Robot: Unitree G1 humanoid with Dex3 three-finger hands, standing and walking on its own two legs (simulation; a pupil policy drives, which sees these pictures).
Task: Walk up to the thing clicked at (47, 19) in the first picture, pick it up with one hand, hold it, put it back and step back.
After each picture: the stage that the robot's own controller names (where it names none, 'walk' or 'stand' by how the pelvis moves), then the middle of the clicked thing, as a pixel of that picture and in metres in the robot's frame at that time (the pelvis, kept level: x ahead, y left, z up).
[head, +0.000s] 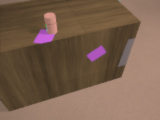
stand; (50, 23) +0.85 +0.22 -0.07
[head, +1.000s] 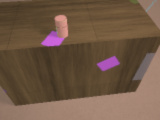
rise first; (61, 26) +0.79 +0.18 -0.05
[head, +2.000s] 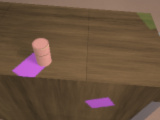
stand; (42, 52) +0.53 +0.20 -0.04
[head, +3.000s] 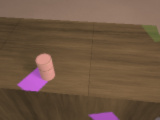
stand; (45, 67) +0.49 +0.21 -0.06
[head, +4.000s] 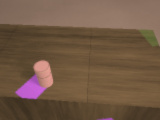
stand; (44, 74) +0.47 +0.20 -0.06
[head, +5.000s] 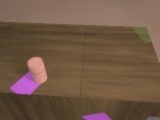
stand; (37, 70) +0.49 +0.23 -0.07
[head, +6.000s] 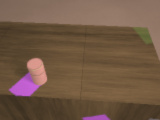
stand; (37, 72) +0.48 +0.23 -0.07
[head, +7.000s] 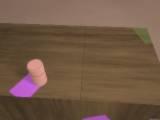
rise first; (37, 73) +0.48 +0.23 -0.07
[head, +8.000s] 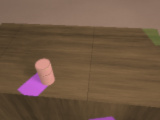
rise first; (45, 72) +0.48 +0.22 -0.06
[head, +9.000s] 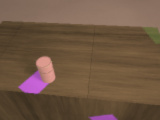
go down; (46, 70) +0.49 +0.22 -0.06
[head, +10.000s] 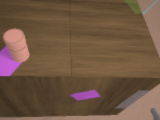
go down; (17, 46) +0.51 +0.21 -0.02
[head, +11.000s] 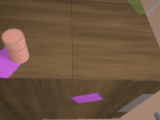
go down; (16, 47) +0.50 +0.21 +0.01
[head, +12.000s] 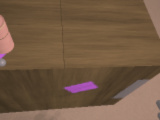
close in; out of the picture +0.50 +0.23 +0.04
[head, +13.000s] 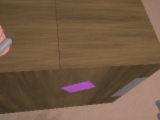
lift; out of the picture +0.50 +0.23 +0.04
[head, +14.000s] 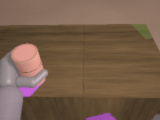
lift; (30, 66) +0.34 +0.17 +0.17
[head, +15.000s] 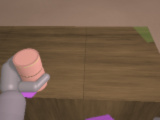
hold; (31, 71) +0.33 +0.17 +0.15
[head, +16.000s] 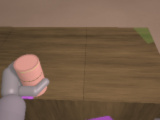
hold; (31, 76) +0.33 +0.17 +0.13
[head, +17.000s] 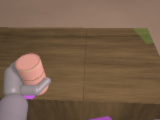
crouch; (33, 75) +0.33 +0.17 +0.13
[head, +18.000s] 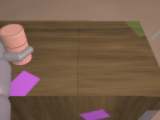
crouch; (16, 45) +0.44 +0.21 +0.14
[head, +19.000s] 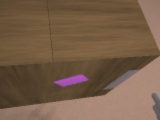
lower; out of the picture +0.53 +0.24 +0.04
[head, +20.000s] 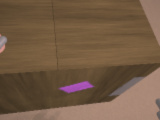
lower; out of the picture +0.50 +0.23 +0.04
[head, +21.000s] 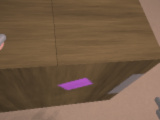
lower; out of the picture +0.51 +0.23 +0.04
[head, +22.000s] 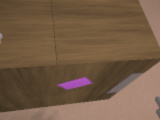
lower; out of the picture +0.51 +0.24 +0.04
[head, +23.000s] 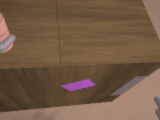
loosen; out of the picture +0.51 +0.21 +0.04
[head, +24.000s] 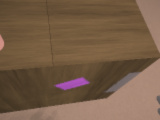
withdraw; out of the picture +0.51 +0.22 +0.04
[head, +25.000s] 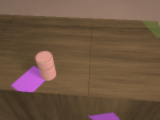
sink last; (46, 66) +0.47 +0.19 -0.02
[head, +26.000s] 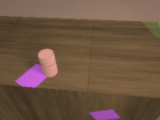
stand; (48, 63) +0.50 +0.20 -0.02
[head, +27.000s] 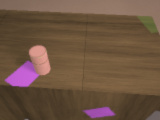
stand; (40, 60) +0.49 +0.21 -0.01
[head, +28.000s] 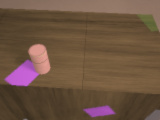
stand; (40, 59) +0.49 +0.21 -0.01
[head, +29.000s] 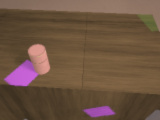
stand; (39, 59) +0.49 +0.21 -0.01
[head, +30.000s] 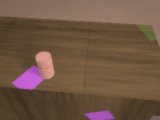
stand; (45, 65) +0.50 +0.20 -0.05
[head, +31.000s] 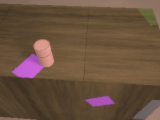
walk; (44, 53) +0.53 +0.20 -0.05
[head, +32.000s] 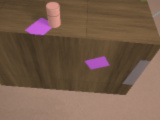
walk; (53, 15) +0.77 +0.19 -0.05
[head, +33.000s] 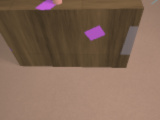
stand; out of the picture +1.09 +0.25 -0.05
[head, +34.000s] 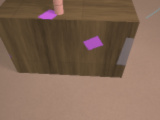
stand; (58, 5) +1.11 +0.21 -0.07
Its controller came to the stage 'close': yes
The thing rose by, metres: 0.20
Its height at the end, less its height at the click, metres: +0.00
